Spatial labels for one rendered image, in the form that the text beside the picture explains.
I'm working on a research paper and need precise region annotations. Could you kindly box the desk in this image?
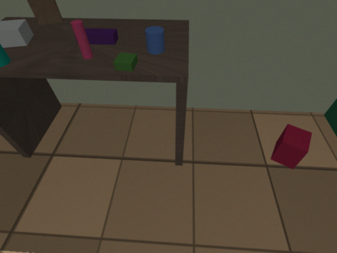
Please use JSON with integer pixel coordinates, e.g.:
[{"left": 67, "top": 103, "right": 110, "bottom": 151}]
[{"left": 0, "top": 17, "right": 189, "bottom": 166}]

